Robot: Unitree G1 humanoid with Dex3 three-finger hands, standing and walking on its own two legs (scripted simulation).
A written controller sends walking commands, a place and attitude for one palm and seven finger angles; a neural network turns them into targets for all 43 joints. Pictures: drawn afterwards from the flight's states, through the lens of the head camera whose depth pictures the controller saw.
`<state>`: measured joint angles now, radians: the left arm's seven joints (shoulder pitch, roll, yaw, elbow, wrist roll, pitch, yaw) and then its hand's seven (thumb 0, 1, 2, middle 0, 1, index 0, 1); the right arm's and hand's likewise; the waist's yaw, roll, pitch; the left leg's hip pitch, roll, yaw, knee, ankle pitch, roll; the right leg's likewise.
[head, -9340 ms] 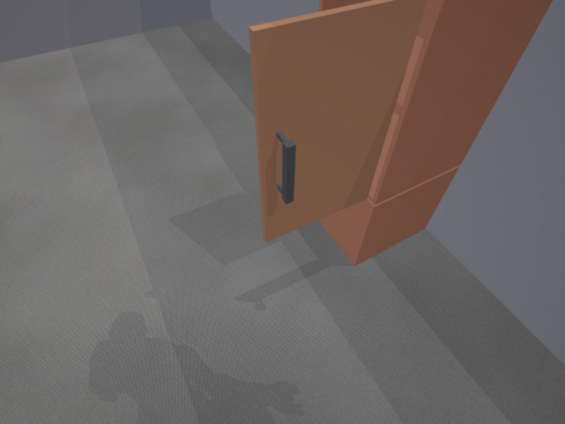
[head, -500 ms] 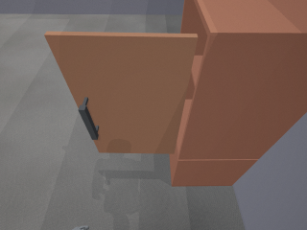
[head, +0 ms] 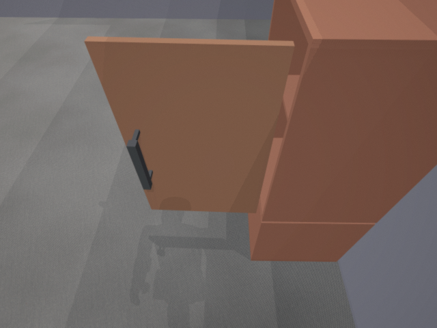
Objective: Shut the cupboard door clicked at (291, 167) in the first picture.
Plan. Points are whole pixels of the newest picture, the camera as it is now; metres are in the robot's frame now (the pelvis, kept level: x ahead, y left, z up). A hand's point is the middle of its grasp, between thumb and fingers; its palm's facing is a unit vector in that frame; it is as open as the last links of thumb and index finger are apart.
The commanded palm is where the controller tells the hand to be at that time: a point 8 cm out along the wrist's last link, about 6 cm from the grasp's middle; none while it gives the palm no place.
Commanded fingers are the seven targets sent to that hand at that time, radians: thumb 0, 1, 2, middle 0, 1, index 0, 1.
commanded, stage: come to a stop and stand still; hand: left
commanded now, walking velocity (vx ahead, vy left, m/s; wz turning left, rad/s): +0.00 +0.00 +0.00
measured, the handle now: (142, 161) +0.49 +0.23 -0.04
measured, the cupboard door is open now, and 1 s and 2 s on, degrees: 88 88 88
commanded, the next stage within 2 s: look again from close up in 0.46 s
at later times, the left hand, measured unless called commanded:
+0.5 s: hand out of the picture +0.00 +0.16 -0.17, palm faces -0.02 -0.98 -0.21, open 7.3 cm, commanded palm none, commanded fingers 0.00 0.90 0.90 -0.20 -0.30 -0.20 -0.30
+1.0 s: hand out of the picture +0.03 +0.17 -0.17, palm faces -0.01 -0.98 -0.21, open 7.3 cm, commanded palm none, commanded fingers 0.00 0.90 0.90 -0.20 -0.30 -0.20 -0.30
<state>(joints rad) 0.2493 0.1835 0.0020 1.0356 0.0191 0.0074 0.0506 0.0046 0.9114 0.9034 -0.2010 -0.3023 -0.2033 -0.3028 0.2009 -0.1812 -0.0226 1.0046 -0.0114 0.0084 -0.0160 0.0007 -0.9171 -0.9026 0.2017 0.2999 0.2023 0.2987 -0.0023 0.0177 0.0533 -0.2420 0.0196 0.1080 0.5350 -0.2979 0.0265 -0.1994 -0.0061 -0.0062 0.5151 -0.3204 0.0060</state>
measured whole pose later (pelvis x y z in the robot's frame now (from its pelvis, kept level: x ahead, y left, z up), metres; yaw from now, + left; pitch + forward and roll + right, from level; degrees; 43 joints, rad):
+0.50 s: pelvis -0.02 -0.02 +0.01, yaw +0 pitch +0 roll +1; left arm 0.28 0.18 -0.03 1.06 0.01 -0.01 0.03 0.00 0.91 0.90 -0.20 -0.30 -0.21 -0.30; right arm 0.29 -0.19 0.02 1.09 -0.02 0.00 -0.01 0.00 -0.91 -0.90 0.20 0.30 0.20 0.30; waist 0.00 -0.01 0.03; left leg -0.21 0.02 0.11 0.44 -0.22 0.01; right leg -0.19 0.00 -0.01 0.47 -0.28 -0.02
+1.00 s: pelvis +0.01 -0.01 +0.01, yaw -1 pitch +0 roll +1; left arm 0.24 0.19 -0.02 1.10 0.01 -0.01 0.03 0.00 0.91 0.90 -0.20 -0.30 -0.20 -0.30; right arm 0.20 -0.18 0.01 1.12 -0.01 -0.02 -0.02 0.00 -0.91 -0.90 0.20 0.30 0.20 0.30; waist 0.01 -0.02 0.03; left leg -0.16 0.02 0.12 0.41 -0.25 0.01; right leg -0.14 0.00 0.00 0.43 -0.29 -0.01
